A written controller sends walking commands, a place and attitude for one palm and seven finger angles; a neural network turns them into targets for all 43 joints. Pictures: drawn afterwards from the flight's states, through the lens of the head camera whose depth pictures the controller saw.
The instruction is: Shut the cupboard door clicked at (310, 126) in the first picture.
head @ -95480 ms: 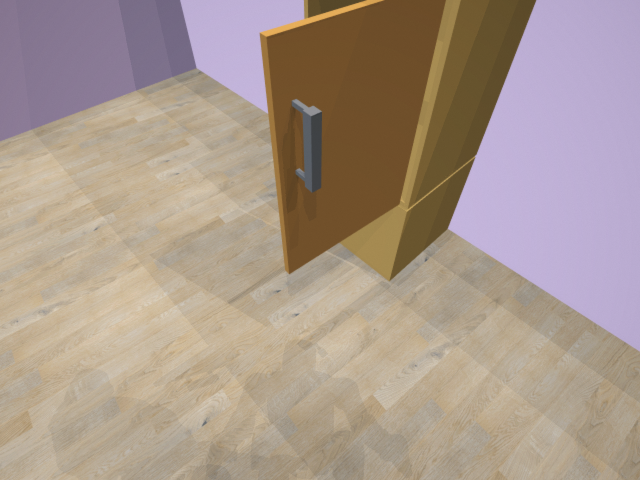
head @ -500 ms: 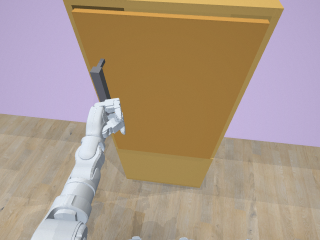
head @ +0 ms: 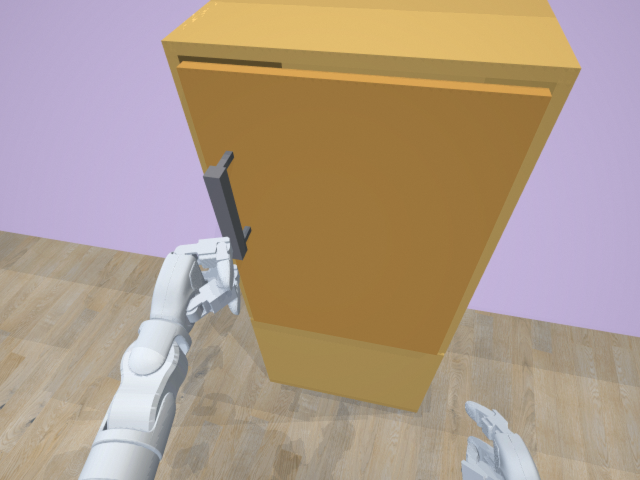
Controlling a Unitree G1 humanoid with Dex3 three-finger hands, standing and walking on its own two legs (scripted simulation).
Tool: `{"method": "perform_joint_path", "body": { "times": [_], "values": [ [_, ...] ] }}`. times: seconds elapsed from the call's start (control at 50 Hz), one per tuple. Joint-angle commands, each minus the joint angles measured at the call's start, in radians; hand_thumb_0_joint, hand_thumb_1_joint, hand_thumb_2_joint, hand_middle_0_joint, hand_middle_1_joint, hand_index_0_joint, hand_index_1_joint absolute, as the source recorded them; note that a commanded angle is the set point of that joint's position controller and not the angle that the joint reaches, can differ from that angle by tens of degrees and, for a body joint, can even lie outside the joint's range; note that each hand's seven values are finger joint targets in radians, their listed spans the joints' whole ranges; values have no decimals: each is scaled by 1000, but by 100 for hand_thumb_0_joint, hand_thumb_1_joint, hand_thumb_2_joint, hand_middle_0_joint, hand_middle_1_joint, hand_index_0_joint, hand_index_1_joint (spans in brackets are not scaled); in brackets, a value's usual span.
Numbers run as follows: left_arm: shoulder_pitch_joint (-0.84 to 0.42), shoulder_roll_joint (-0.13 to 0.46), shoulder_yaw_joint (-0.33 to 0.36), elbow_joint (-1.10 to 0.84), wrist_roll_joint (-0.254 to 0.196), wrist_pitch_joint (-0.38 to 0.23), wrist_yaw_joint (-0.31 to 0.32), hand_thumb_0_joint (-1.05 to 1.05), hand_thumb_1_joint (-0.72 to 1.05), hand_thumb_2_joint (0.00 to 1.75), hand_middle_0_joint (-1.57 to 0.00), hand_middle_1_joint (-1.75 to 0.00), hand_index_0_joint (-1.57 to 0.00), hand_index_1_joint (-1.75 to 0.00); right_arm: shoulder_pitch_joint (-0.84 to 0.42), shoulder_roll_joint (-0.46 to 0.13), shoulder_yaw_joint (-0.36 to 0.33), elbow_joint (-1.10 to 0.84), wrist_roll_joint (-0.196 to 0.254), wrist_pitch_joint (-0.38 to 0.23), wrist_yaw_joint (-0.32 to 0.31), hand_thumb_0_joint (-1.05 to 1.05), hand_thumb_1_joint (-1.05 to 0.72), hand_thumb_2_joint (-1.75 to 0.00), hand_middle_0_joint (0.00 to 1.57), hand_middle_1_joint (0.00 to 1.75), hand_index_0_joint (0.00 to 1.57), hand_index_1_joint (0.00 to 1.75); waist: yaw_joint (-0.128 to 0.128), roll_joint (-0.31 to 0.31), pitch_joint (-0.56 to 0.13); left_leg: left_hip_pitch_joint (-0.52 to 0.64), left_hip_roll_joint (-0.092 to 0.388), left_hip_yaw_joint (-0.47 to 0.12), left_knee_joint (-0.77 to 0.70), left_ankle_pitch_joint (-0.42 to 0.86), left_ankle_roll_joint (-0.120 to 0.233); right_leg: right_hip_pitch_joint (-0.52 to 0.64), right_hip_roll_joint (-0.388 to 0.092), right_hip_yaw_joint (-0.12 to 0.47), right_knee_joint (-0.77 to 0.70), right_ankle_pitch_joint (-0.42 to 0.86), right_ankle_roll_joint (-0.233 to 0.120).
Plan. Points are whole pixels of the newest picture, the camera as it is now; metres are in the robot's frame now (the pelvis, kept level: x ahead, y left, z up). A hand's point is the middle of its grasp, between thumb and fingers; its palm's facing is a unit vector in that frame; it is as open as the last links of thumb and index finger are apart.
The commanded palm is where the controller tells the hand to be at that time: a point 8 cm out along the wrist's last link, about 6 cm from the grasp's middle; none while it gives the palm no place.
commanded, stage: draw the hand back to the body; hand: left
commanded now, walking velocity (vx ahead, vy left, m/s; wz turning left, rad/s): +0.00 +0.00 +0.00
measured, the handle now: (233, 207) +0.48 +0.16 +0.08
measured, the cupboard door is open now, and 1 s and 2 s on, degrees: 0 0 0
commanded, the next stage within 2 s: step back with the hand held close in 1.40 s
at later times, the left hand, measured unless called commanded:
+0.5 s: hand (126, 338) +0.23 +0.20 +0.13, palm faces +0.14 -0.97 -0.20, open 3.1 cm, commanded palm +0.19 +0.26 +0.15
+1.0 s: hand out of the picture +0.19 +0.30 +0.18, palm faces +0.41 -0.83 -0.39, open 5.9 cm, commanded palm +0.13 +0.35 +0.21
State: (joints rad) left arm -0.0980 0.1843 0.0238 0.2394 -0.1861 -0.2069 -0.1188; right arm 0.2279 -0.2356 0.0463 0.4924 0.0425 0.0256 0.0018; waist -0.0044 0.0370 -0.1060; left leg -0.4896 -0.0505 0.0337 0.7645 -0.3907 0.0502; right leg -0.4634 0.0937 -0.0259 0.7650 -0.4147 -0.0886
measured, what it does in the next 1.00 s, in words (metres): stands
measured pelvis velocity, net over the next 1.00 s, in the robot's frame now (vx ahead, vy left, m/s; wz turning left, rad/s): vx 0.00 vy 0.05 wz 0.02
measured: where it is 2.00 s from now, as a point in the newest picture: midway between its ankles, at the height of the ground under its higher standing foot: outside the picture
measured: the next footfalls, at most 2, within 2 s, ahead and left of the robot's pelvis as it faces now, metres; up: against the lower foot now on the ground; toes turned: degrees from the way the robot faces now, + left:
none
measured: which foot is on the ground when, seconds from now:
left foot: down 0.00-1.00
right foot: down 0.00-1.00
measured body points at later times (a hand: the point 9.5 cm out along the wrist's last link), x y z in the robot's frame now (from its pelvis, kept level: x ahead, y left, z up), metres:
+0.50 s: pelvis -0.02 +0.02 +0.02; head -0.04 +0.00 +0.47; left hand +0.22 +0.25 +0.15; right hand +0.17 -0.21 -0.05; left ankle +0.00 +0.09 -0.71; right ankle -0.02 -0.06 -0.71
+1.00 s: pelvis +0.00 +0.05 +0.03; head -0.02 +0.02 +0.48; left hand +0.16 +0.34 +0.20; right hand +0.20 -0.17 -0.05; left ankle +0.00 +0.09 -0.71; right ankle -0.02 -0.06 -0.71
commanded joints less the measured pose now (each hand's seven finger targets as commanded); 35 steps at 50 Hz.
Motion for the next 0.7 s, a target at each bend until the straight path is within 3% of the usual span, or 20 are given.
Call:
{"method": "perform_joint_path", "body": {
  "times": [0.0, 0.02, 0.1, 0.16, 0.22, 0.3, 0.32, 0.34, 0.36, 0.38, 0.4, 0.46, 0.56, 0.6, 0.68],
  "values": [
    [-111, 151, 114, -261, -41, -25, -44, 0, 90, 90, -130, -150, -130, -150, -62, -124, -42, -162, 19, -36, -10, 0, -90, -90, 20, 30, 20, 30, 6, -144, -209, 78, 29, -46, -58, 294, 3, 225, -118, 122, -121, 701, 151],
    [-103, 132, 89, -276, -45, -8, -64, 0, 90, 90, -130, -150, -130, -150, -69, -125, -42, -163, 23, -37, -12, 0, -90, -90, 20, 30, 20, 30, -5, -135, -182, 82, 29, -45, -65, 281, 4, 212, -120, 123, -132, 693, 156],
    [-86, 153, 96, -381, -78, 49, -114, 0, 90, 90, -130, -150, -130, -150, -88, -134, -44, -177, 31, -54, -32, 0, -90, -90, 20, 30, 20, 30, -12, -78, -171, 130, 32, -52, -75, 264, 6, 191, -115, 124, -169, 564, 149],
    [-77, 195, 138, -485, -100, 52, -121, 0, 90, 90, -130, -150, -130, -150, -95, -129, -41, -178, 29, -83, -46, 0, -90, -90, 20, 30, 20, 30, -7, -33, -190, 161, 32, -66, -90, 247, 5, 182, -109, 125, -191, 469, 136],
    [-44, 237, 182, -532, -105, 46, -109, 0, 90, 90, -127, -147, -127, -147, -103, -126, -35, -171, 26, -105, -54, 0, -90, -90, 20, 30, 20, 30, 2, -21, -179, 163, 33, -73, -110, 231, 3, 186, -107, 119, -207, 390, 116],
    [12, 269, 230, -501, -113, 68, -100, 0, 90, 90, -116, -135, -116, -135, -117, -133, -34, -156, 28, -124, -60, 0, -90, -90, 20, 30, 20, 30, 10, -46, -104, 142, 40, -77, -128, 167, -1, 165, -114, 142, -258, 240, 110],
    [-29, 288, 180, -543, 11, 65, 21, 0, 90, 90, -113, -132, -113, -132, -170, -90, -39, -137, 9, -105, -77, 0, -90, -90, 20, 30, 20, 30, 32, -31, -15, 122, 44, -92, -168, 138, -10, 158, -162, 213, -344, 203, 91],
    [37, 234, 157, -509, 24, 78, 78, 0, 90, 90, -111, -129, -111, -129, -155, -90, -38, -124, 4, -98, -80, 0, -90, -90, 20, 30, 20, 30, 16, -49, 15, 143, 47, -88, -184, 113, -11, 159, -163, 202, -378, 122, 87],
    [83, 200, 135, -498, 29, 89, 100, 0, 90, 90, -108, -126, -108, -126, -158, -91, -38, -130, 4, -95, -79, 0, -90, -90, 20, 30, 20, 30, 16, -64, 58, 150, 50, -89, -195, 90, -10, 133, -159, 188, -398, 64, 87],
    [105, 207, 138, -510, 43, 93, 121, 0, 90, 90, -105, -123, -105, -123, -161, -93, -39, -125, 3, -90, -80, 0, -90, -90, 20, 30, 20, 30, 17, -48, 46, 179, 53, -88, -208, 82, -9, 149, -156, 184, -409, 38, 82],
    [139, 224, 150, -524, 54, 93, 140, 0, 90, 90, -102, -120, -102, -120, -166, -98, -41, -120, 1, -85, -80, 0, -90, -90, 20, 30, 20, 30, 24, -75, 19, 200, 60, -91, -222, 101, -4, 178, -149, 172, -411, 56, 81],
    [162, 240, 156, -623, 76, 86, 176, 0, 90, 90, -94, -111, -94, -111, -182, -93, -35, -121, -3, -80, -80, 0, -90, -90, 20, 30, 20, 30, 30, 13, -31, 281, 61, -90, -289, 127, -2, 229, -128, 116, -402, 95, 64],
    [166, 291, 207, -720, 96, 80, 216, 0, 90, 90, -81, -96, -81, -96, -186, -95, -28, -96, -10, -97, -83, 0, -90, -90, 20, 30, 20, 30, 35, 73, -20, 359, 78, -128, -385, 146, -10, 272, -97, 67, -407, 181, 46],
    [191, 304, 225, -748, 102, 82, 221, 0, 90, 90, -75, -90, -75, -90, -185, -102, -30, -85, -14, -107, -83, 0, -90, -90, 20, 30, 20, 30, 41, 64, -19, 378, 88, -144, -407, 181, -15, 295, -90, 57, -411, 220, 43],
    [271, 259, 215, -748, 107, 87, 221, 0, 90, 90, -64, -78, -64, -78, -176, -102, -32, -72, -18, -113, -73, 0, -90, -90, 20, 30, 20, 30, 40, 42, 38, 399, 102, -172, -451, 202, -42, 292, -81, 38, -411, 239, 45]
  ]
}}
